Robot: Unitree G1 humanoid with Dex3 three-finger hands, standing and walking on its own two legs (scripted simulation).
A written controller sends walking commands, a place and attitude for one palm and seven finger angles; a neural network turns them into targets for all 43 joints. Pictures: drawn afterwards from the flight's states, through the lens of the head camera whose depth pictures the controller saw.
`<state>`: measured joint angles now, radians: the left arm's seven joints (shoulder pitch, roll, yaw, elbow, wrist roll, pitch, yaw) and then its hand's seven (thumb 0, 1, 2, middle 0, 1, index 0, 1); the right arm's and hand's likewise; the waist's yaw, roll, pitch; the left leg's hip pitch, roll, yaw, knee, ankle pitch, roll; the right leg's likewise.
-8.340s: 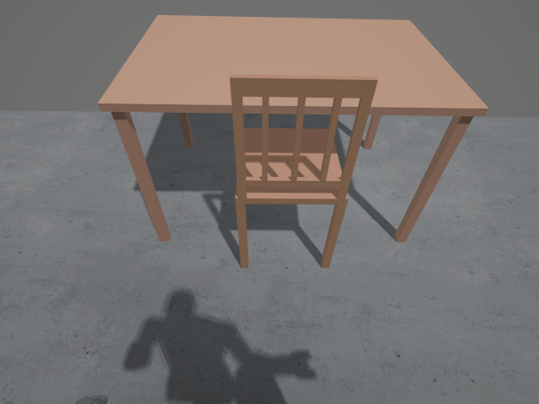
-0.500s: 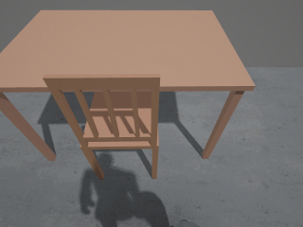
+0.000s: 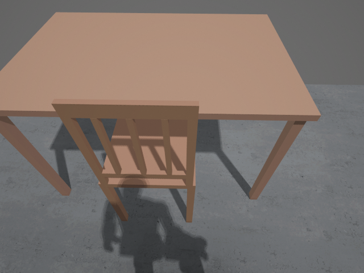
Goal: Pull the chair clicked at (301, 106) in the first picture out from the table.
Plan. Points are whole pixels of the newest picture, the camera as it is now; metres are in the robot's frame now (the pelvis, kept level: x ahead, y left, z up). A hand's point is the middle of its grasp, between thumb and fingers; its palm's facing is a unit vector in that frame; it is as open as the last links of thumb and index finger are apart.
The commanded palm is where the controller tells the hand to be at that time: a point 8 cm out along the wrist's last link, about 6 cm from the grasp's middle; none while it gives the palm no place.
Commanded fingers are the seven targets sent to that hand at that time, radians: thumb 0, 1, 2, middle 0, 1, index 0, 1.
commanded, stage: come to a stop and stand still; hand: left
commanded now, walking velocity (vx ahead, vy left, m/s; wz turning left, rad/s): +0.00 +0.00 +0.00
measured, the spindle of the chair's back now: (137, 148) +0.47 +0.19 -0.10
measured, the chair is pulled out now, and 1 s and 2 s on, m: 0.00 0.00 0.00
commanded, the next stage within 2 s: look again from close up in 0.78 s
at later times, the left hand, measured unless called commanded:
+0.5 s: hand out of the picture -0.06 +0.20 -0.17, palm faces +0.02 -0.98 -0.20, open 7.4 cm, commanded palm none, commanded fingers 0.00 0.90 0.90 -0.20 -0.30 -0.20 -0.30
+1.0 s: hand out of the picture -0.05 +0.18 -0.17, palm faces +0.00 -0.98 -0.18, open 7.4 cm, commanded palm none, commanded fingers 0.00 0.90 0.90 -0.20 -0.30 -0.20 -0.30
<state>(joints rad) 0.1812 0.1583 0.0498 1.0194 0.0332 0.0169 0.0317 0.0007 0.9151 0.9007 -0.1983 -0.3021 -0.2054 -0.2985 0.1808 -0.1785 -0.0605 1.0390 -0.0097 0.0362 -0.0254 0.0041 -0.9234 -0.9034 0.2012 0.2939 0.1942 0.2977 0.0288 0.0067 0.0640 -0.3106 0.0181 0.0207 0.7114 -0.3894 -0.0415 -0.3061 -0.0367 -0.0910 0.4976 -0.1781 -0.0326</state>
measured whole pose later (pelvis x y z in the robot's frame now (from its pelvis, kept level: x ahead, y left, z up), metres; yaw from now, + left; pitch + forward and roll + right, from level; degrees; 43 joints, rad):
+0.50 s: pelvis -0.03 +0.03 +0.01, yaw -1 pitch -2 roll +0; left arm 0.31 0.13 0.00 1.16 0.01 0.01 0.03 0.00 0.91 0.90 -0.19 -0.30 -0.20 -0.30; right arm 0.21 -0.17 -0.02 1.11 0.00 0.00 -0.04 0.00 -0.94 -0.90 0.20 0.29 0.20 0.30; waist 0.01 0.02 0.03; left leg -0.17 -0.01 0.06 0.38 -0.18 0.03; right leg -0.12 -0.02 -0.01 0.41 -0.25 0.00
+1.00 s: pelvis -0.04 +0.03 +0.00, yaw +0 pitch -1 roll -1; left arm 0.32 0.11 -0.01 1.12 0.02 -0.02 0.04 0.00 0.91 0.90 -0.20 -0.30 -0.20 -0.30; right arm 0.34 -0.12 0.00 1.11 -0.02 -0.01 -0.01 0.00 -0.91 -0.90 0.20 0.29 0.20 0.30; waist -0.03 0.03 0.03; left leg -0.28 0.01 0.04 0.52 -0.23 0.02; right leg -0.19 0.01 -0.04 0.49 -0.28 -0.01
